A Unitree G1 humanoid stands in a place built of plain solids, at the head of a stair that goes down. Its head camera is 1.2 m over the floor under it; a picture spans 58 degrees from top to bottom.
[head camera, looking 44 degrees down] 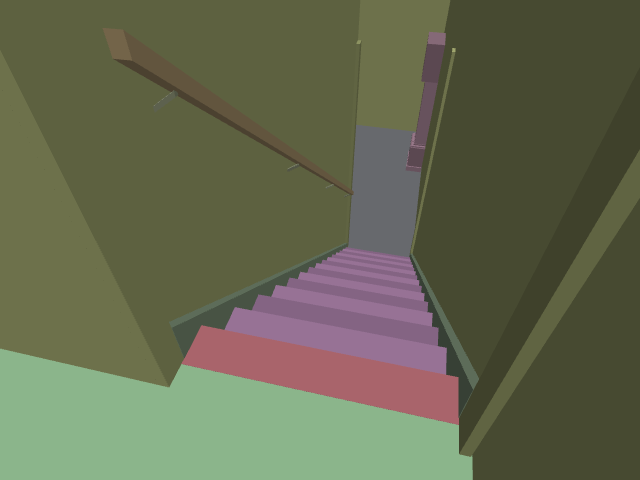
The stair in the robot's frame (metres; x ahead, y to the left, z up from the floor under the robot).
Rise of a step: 0.20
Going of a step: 0.23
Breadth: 0.83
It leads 13 degrees to the right of straight ahead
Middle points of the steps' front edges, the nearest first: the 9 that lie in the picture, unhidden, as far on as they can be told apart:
0.74 -0.01 0.00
0.97 -0.06 -0.20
1.19 -0.12 -0.40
1.42 -0.17 -0.59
1.64 -0.22 -0.79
1.87 -0.27 -0.99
2.09 -0.32 -1.19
2.32 -0.38 -1.39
2.54 -0.43 -1.59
